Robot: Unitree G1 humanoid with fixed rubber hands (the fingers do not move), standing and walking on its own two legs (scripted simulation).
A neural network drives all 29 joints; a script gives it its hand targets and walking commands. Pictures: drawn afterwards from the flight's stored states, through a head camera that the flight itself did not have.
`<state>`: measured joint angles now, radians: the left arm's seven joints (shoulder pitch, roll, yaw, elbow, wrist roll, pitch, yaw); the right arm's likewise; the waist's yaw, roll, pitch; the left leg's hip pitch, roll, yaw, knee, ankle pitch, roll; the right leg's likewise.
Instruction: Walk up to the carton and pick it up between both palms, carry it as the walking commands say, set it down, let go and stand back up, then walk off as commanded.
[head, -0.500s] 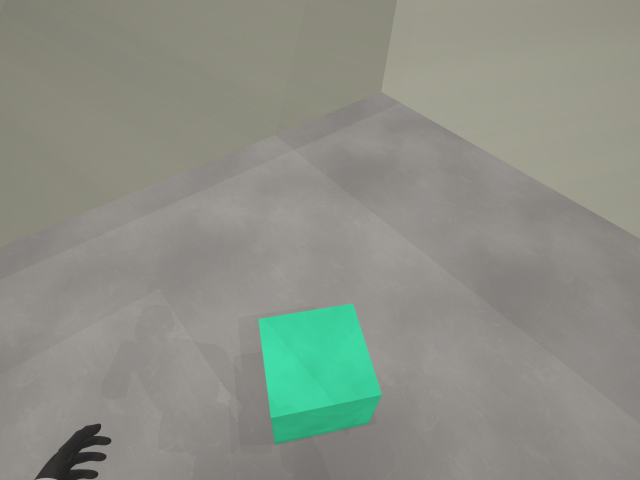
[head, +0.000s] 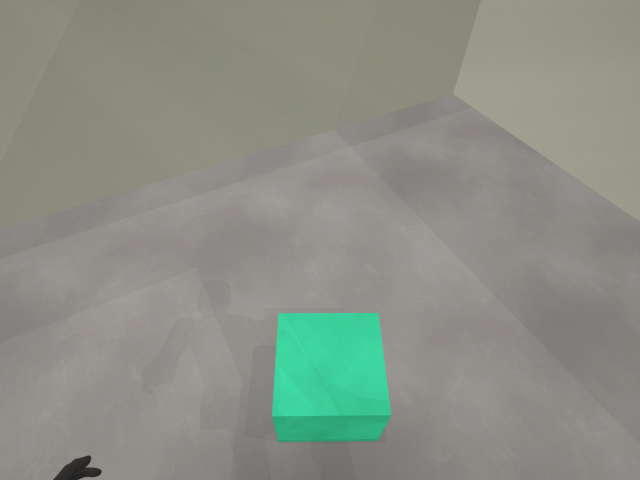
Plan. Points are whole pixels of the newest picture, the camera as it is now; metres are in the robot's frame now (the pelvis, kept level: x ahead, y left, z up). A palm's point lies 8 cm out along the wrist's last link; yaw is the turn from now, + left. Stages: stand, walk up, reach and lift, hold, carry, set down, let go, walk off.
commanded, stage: walk up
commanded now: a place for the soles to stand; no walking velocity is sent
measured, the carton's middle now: (328, 377) +0.49 -0.01 -0.62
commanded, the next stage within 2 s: reach and lift in 1.46 s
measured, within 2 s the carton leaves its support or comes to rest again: neither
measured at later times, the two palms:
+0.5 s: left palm out of the picture +0.10 +0.34 -0.07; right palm (585, 468) +0.18 -0.31 -0.06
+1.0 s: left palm out of the picture +0.10 +0.34 -0.07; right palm (583, 462) +0.19 -0.31 -0.07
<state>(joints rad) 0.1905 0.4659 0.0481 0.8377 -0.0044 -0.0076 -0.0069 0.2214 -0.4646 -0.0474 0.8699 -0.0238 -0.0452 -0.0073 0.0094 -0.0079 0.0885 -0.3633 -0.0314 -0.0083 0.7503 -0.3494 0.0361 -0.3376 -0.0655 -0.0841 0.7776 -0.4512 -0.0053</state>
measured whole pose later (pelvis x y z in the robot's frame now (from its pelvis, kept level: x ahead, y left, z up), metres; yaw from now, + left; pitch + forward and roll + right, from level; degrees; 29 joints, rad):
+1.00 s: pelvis +0.03 -0.01 +0.02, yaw +7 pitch -2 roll -1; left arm 0.12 0.45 0.04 0.95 0.02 -0.03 0.00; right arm 0.11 -0.44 -0.03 0.94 -0.02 -0.01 0.01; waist 0.02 0.01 0.06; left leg -0.26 -0.06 -0.12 0.59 -0.29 0.02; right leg -0.15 -0.08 -0.20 0.54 -0.34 0.00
